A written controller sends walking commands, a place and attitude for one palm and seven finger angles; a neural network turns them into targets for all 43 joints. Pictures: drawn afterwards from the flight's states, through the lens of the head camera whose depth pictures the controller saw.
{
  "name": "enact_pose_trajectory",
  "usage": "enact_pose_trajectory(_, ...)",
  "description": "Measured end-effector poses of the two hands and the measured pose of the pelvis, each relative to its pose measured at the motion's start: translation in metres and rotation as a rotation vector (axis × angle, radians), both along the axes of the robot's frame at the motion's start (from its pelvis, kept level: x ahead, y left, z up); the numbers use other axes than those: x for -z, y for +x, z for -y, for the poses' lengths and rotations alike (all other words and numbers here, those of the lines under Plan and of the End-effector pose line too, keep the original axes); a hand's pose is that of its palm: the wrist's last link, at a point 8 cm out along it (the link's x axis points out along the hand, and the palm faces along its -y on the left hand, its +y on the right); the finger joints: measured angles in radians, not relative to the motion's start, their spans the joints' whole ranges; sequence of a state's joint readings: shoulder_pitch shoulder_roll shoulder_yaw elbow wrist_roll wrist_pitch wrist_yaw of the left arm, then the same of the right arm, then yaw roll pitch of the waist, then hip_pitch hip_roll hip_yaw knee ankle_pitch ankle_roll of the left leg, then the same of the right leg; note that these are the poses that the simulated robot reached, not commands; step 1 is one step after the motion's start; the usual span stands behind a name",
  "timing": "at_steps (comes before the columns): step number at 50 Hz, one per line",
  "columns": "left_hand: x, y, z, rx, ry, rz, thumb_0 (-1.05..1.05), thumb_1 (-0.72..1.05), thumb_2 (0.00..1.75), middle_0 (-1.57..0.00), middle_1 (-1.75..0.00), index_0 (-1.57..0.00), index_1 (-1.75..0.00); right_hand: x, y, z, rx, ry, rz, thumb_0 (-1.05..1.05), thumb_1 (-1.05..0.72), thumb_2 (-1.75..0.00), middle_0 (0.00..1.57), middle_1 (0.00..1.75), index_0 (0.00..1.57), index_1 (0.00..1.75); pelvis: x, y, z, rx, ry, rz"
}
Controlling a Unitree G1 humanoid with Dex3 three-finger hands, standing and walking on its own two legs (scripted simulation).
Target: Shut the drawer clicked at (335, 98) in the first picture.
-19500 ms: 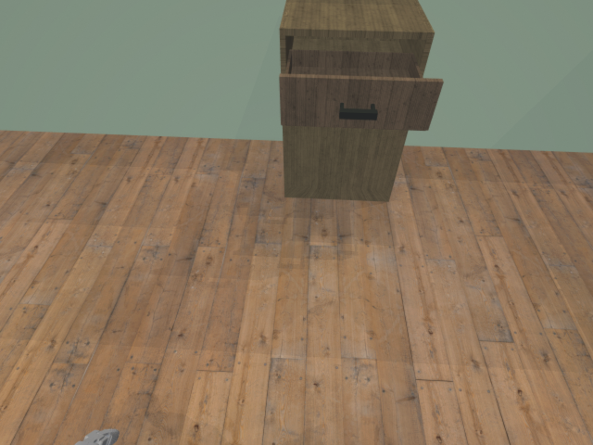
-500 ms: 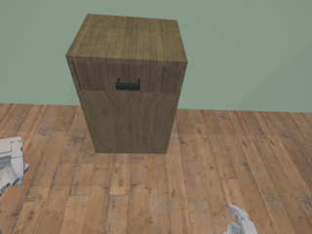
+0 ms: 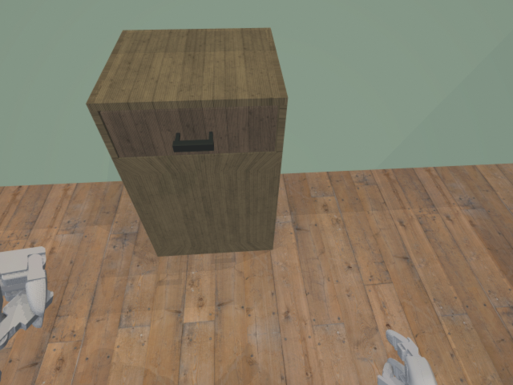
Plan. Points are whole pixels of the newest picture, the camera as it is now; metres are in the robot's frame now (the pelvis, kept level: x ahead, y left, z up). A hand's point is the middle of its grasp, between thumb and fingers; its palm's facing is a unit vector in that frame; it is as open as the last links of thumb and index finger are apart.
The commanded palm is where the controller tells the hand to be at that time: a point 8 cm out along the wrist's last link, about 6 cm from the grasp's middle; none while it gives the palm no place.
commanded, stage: stop stepping back and stand still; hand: left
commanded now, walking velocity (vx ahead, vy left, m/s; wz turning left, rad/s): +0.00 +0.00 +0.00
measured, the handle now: (194, 140) +0.73 +0.21 -0.09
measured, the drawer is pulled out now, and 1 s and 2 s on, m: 0.00 0.00 0.00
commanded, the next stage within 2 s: let the arm hang, fingers relaxed in 0.32 s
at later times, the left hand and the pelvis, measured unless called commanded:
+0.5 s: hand (95, 302) +0.21 +0.23 +0.06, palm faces +0.20 -0.84 -0.50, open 3.2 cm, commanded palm none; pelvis +0.01 -0.01 -0.01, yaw +1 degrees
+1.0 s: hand out of the picture -0.09 +0.18 -0.17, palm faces +0.08 -0.97 -0.21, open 5.3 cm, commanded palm none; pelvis +0.00 +0.01 +0.00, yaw +2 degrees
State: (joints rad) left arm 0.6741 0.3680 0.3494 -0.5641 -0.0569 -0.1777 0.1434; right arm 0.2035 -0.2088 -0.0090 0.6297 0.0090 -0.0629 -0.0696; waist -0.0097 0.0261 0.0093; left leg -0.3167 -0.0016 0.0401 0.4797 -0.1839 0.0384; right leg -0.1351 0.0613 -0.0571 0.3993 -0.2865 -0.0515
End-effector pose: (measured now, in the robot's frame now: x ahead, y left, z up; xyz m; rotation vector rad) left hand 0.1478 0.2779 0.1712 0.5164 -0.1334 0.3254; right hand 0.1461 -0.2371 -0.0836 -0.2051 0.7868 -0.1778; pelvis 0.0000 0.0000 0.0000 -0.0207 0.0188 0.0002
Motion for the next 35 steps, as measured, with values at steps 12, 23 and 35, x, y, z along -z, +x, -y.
enact_pose_trajectory(12,-0.001,0.020,0.019,0.015,0.013,0.039,0.02,0.89,0.90,-1.41,-1.60,-1.41,-1.60,-0.001,0.014,0.024,0.022,-0.002,0.021,0.01,-0.91,-0.90,0.20,0.30,0.20,0.30,0.002,0.013,0.018,0.003,0.013,0.005)
enact_pose_trajectory(23,0.024,0.027,0.016,0.044,0.023,-0.080,0.01,0.89,0.90,-1.40,-1.60,-1.41,-1.60,0.006,0.023,0.017,-0.047,0.030,0.012,0.01,-0.91,-0.90,0.20,0.30,0.20,0.30,0.003,0.011,0.016,-0.009,0.017,-0.008)
enact_pose_trajectory(35,0.317,-0.086,0.049,-0.209,-0.493,-1.228,0.01,0.91,0.90,-1.13,-1.36,-1.14,-1.33,0.049,-0.056,0.009,-0.027,-0.006,-0.351,0.01,-0.91,-0.90,0.20,0.30,0.20,0.30,0.015,0.005,0.005,-0.050,0.017,0.041)
